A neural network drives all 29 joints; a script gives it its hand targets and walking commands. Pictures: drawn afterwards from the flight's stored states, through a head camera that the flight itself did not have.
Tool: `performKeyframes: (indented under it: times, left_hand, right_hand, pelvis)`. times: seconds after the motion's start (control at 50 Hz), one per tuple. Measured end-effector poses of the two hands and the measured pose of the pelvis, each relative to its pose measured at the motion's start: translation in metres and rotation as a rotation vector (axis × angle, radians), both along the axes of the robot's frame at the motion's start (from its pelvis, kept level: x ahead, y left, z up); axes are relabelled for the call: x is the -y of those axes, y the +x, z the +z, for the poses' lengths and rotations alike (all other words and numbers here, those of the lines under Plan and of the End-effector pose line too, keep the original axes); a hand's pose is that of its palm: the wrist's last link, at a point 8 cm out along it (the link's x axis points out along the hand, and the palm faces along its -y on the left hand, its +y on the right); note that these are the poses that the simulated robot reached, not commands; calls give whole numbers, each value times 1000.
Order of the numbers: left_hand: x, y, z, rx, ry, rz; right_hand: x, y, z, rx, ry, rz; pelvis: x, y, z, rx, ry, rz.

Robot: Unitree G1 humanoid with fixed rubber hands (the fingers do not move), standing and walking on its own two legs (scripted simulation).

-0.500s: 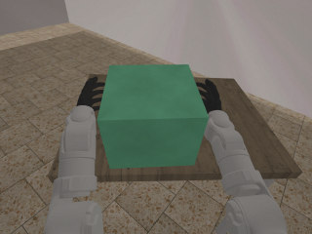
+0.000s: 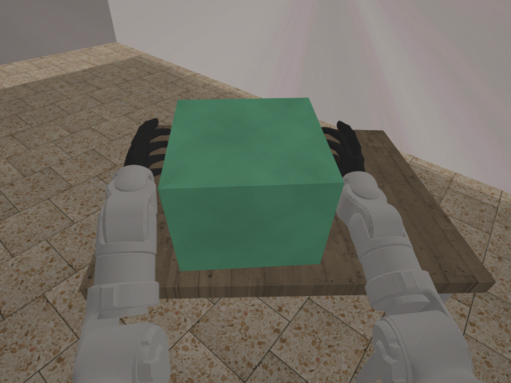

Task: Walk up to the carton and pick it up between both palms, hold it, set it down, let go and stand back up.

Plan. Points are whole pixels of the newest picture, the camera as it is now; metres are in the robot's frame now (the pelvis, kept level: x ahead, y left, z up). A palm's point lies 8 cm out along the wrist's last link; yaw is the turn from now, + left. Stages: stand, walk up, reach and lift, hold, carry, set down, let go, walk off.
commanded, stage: reach and lift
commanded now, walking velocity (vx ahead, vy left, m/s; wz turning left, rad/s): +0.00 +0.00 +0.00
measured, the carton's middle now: (247, 180) +0.40 -0.01 +0.16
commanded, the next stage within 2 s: hold in 0.10 s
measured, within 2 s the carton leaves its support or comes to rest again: neither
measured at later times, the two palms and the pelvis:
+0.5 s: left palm (130, 166) +0.36 +0.15 +0.22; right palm (346, 164) +0.37 -0.16 +0.21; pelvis -0.01 +0.00 +0.00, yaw +0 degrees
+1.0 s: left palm (132, 169) +0.36 +0.15 +0.21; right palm (346, 168) +0.37 -0.16 +0.21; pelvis +0.00 +0.00 +0.00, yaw +0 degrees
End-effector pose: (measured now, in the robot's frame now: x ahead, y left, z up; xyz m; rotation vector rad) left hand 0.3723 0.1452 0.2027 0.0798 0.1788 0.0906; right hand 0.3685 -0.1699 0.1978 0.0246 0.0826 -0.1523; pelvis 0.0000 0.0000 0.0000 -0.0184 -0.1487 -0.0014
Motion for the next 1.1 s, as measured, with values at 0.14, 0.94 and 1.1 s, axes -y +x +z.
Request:
performKeyframes:
  times: [0.14, 0.94, 1.1]
  left_hand:
    - [-1, -9, 4, 3, -18, -1]
    - [-6, -10, 9, -6, -20, 16]
    - [-8, -11, 9, 5, -14, 15]
  right_hand:
    - [-1, -7, 6, 0, -1, 5]
    - [-7, -3, 10, -11, 10, 19]
    - [-9, -3, 13, 0, 12, 21]
  pelvis:
    - [1, -2, 0, 10, 2, -2]
    - [3, -2, 0, -2, 5, 0]
    - [2, 0, 0, 0, 2, 4]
